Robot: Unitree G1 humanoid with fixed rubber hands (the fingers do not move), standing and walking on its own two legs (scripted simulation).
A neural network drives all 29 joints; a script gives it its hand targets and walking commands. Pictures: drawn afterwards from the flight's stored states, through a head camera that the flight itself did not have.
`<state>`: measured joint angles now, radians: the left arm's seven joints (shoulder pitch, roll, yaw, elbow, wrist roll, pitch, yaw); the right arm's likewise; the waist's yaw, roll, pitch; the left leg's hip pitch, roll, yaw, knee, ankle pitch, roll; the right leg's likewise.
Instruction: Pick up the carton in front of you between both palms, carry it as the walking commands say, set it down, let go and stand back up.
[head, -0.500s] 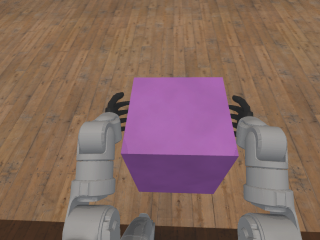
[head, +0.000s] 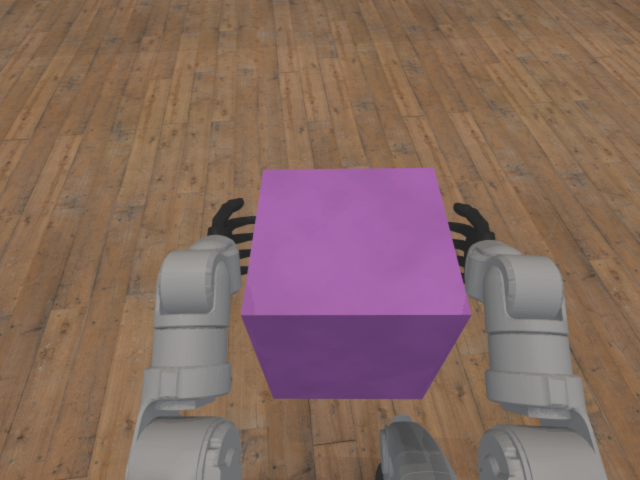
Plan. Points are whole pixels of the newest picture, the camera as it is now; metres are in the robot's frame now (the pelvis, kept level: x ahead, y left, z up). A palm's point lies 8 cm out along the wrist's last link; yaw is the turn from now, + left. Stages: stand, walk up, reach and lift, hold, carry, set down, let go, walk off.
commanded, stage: carry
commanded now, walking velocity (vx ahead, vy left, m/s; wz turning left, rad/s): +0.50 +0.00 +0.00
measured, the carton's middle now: (347, 291) +0.35 -0.02 +0.02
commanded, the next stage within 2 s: none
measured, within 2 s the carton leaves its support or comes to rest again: neither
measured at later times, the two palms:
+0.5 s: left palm (230, 104) +0.63 +0.15 +0.11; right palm (418, 99) +0.65 -0.15 +0.10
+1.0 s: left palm (232, 73) +0.75 +0.16 +0.09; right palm (398, 75) +0.75 -0.14 +0.09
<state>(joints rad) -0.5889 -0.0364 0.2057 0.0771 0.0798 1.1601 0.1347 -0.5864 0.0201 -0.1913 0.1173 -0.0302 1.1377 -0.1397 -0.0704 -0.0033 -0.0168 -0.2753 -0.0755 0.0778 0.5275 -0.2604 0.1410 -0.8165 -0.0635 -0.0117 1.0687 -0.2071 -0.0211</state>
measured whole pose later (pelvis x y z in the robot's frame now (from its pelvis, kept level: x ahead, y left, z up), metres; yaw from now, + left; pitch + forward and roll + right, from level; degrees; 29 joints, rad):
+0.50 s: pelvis +0.28 -0.03 +0.00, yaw +2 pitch +5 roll +1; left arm -0.62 -0.03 0.22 0.05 0.04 1.17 0.14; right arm -0.62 0.02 -0.20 0.04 -0.07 1.19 -0.13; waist 0.03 0.00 -0.01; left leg -0.69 0.08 0.03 0.91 -0.27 -0.02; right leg -0.28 0.03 -0.11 0.39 -0.21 -0.09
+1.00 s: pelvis +0.48 +0.01 +0.00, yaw +0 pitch +4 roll +0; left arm -0.18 -0.14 0.11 -0.30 0.11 1.20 0.08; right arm -0.17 0.13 -0.12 -0.31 -0.10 1.20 -0.08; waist -0.01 -0.01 -0.13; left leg -0.30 0.03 0.16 0.48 -0.25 0.03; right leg -0.23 -0.05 -0.10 0.49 -0.31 0.01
